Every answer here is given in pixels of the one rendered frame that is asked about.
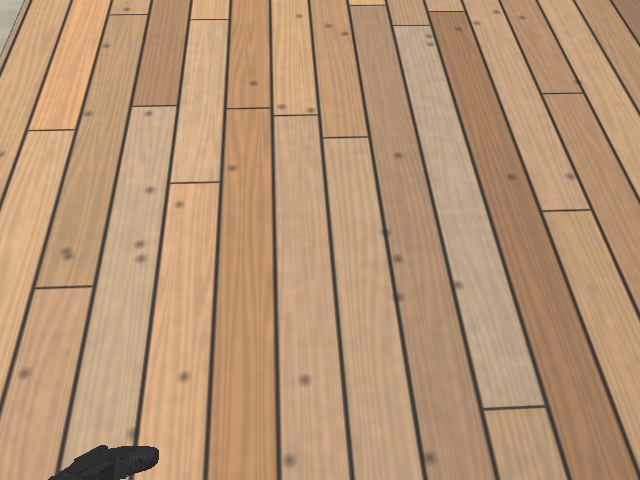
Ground left robot hand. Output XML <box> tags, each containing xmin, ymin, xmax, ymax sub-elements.
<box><xmin>48</xmin><ymin>445</ymin><xmax>159</xmax><ymax>480</ymax></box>

